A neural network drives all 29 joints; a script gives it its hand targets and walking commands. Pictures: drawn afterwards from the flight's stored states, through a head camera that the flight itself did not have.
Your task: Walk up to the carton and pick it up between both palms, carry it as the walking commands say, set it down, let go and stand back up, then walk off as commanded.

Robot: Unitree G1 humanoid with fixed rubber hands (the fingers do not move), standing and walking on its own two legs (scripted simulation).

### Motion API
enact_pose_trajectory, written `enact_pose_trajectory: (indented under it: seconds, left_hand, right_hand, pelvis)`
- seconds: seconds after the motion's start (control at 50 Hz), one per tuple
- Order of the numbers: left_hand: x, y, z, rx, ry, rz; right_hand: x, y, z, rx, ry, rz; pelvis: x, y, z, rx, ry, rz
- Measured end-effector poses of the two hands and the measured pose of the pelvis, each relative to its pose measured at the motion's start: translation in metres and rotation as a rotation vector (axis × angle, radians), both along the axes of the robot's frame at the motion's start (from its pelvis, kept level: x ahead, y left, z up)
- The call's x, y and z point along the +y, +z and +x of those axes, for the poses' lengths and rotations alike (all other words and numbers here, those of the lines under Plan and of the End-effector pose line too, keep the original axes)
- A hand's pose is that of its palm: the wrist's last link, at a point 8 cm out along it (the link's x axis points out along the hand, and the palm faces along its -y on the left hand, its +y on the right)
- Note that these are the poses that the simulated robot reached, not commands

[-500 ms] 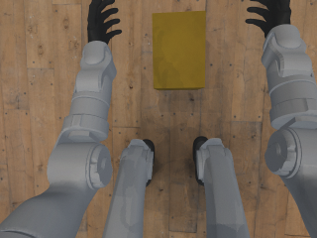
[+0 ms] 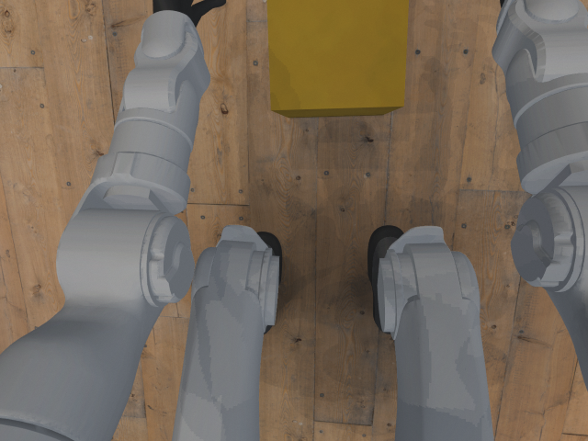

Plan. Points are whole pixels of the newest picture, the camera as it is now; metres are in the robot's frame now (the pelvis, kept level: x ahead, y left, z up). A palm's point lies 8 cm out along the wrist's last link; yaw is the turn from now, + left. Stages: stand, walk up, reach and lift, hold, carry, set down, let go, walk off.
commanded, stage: reach and lift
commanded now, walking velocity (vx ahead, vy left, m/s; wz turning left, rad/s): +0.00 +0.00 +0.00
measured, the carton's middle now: (335, 29) +0.56 -0.03 -0.33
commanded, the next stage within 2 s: none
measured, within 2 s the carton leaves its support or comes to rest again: leaves its support in 1.92 s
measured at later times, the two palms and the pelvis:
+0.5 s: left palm (202, 39) +0.54 +0.14 -0.25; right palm (486, 10) +0.54 -0.20 -0.25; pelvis +0.00 +0.00 -0.05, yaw +0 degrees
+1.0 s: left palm (222, 36) +0.54 +0.11 -0.24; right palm (460, 10) +0.55 -0.17 -0.25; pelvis -0.01 +0.00 -0.05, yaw +0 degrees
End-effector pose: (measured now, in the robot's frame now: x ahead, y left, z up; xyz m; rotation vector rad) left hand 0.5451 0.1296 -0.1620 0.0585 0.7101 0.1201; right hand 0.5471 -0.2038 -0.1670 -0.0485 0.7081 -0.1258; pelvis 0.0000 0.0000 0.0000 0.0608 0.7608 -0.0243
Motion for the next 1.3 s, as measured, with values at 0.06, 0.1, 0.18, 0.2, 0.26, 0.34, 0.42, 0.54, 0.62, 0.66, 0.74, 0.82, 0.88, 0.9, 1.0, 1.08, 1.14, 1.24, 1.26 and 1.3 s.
enact_pose_trajectory:
  seconds: [0.06, 0.1, 0.18, 0.2, 0.26, 0.34, 0.42, 0.54, 0.62, 0.66, 0.74, 0.82, 0.88, 0.9, 1.0, 1.08, 1.14, 1.24, 1.26, 1.3]
  left_hand:
    - [-0.001, -0.017, 0.0, 0.009, -0.007, -0.001]
    - [-0.001, -0.028, -0.001, 0.016, -0.011, -0.002]
    - [-0.002, -0.048, -0.003, 0.029, -0.017, -0.011]
    - [-0.001, -0.052, -0.003, 0.032, -0.017, -0.015]
    - [0.0, -0.065, -0.005, 0.042, -0.018, -0.024]
    - [0.004, -0.079, -0.009, 0.063, -0.023, -0.017]
    - [0.006, -0.085, -0.008, 0.064, -0.026, -0.014]
    - [0.005, -0.084, -0.002, 0.044, -0.031, -0.018]
    - [0.003, -0.083, 0.0, 0.038, -0.032, -0.022]
    - [0.002, -0.082, -0.001, 0.038, -0.032, -0.024]
    - [0.0, -0.082, -0.003, 0.041, -0.033, -0.027]
    - [-0.004, -0.081, -0.005, 0.044, -0.038, -0.03]
    - [-0.008, -0.081, -0.005, 0.044, -0.046, -0.036]
    - [-0.01, -0.081, -0.004, 0.044, -0.049, -0.038]
    - [-0.022, -0.081, -0.003, 0.042, -0.067, -0.051]
    - [-0.03, -0.08, 0.0, 0.039, -0.075, -0.056]
    - [-0.031, -0.08, 0.0, 0.042, -0.072, -0.053]
    - [-0.031, -0.08, 0.001, 0.055, -0.071, -0.062]
    - [-0.032, -0.08, 0.001, 0.059, -0.072, -0.066]
    - [-0.031, -0.08, 0.002, 0.067, -0.076, -0.067]
  right_hand:
    - [0.001, -0.017, 0.0, 0.007, 0.002, 0.002]
    - [0.001, -0.028, 0.0, 0.013, 0.003, 0.004]
    - [0.002, -0.048, -0.003, 0.029, 0.009, 0.001]
    - [0.002, -0.053, -0.003, 0.037, 0.01, -0.002]
    - [0.003, -0.064, -0.005, 0.057, 0.012, -0.006]
    - [0.005, -0.073, -0.005, 0.064, 0.01, 0.007]
    - [0.003, -0.079, -0.003, 0.056, 0.004, 0.011]
    - [0.0, -0.082, -0.003, 0.049, 0.005, 0.008]
    - [0.001, -0.082, -0.004, 0.046, 0.01, 0.01]
    - [0.002, -0.081, -0.004, 0.045, 0.013, 0.012]
    - [0.006, -0.08, -0.004, 0.044, 0.02, 0.017]
    - [0.011, -0.079, -0.004, 0.045, 0.029, 0.022]
    - [0.016, -0.078, -0.003, 0.046, 0.04, 0.027]
    - [0.018, -0.078, -0.003, 0.046, 0.044, 0.029]
    - [0.031, -0.079, -0.001, 0.045, 0.067, 0.041]
    - [0.039, -0.08, 0.001, 0.043, 0.073, 0.046]
    - [0.038, -0.08, 0.001, 0.043, 0.073, 0.044]
    - [0.039, -0.079, 0.001, 0.048, 0.08, 0.035]
    - [0.038, -0.079, 0.001, 0.052, 0.081, 0.034]
    - [0.038, -0.079, 0.002, 0.055, 0.083, 0.037]
  pelvis:
    - [0.0, -0.011, -0.001, -0.016, 0.001, 0.0]
    - [0.0, -0.017, -0.001, -0.026, 0.002, -0.001]
    - [0.0, -0.028, -0.001, -0.055, 0.011, -0.005]
    - [-0.001, -0.03, -0.001, -0.061, 0.013, -0.006]
    - [-0.001, -0.037, -0.001, -0.076, 0.018, -0.013]
    - [0.0, -0.044, 0.001, -0.102, 0.016, -0.022]
    - [0.002, -0.049, 0.002, -0.12, 0.02, -0.024]
    - [0.003, -0.056, 0.003, -0.139, 0.023, -0.025]
    - [0.004, -0.058, 0.001, -0.151, 0.023, -0.026]
    - [0.004, -0.059, 0.0, -0.156, 0.023, -0.026]
    - [0.003, -0.059, -0.003, -0.165, 0.023, -0.025]
    - [0.003, -0.058, -0.006, -0.172, 0.023, -0.023]
    - [0.003, -0.057, -0.007, -0.175, 0.023, -0.022]
    - [0.003, -0.056, -0.008, -0.177, 0.023, -0.022]
    - [0.003, -0.055, -0.009, -0.181, 0.022, -0.022]
    - [0.003, -0.054, -0.008, -0.182, 0.023, -0.022]
    - [0.003, -0.053, -0.007, -0.183, 0.024, -0.023]
    - [0.002, -0.055, -0.006, -0.196, 0.025, -0.024]
    - [0.002, -0.056, -0.006, -0.199, 0.025, -0.024]
    - [0.002, -0.059, -0.004, -0.204, 0.025, -0.024]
